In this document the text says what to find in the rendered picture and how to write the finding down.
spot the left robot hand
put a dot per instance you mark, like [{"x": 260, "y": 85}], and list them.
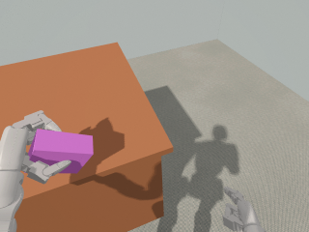
[{"x": 13, "y": 144}]

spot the right robot hand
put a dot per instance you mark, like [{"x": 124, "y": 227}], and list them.
[{"x": 237, "y": 218}]

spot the robot left forearm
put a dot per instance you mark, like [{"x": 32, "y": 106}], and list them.
[{"x": 11, "y": 196}]

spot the table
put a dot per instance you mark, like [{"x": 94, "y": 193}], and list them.
[{"x": 91, "y": 91}]

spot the sponge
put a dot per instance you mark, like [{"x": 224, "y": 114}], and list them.
[{"x": 51, "y": 147}]

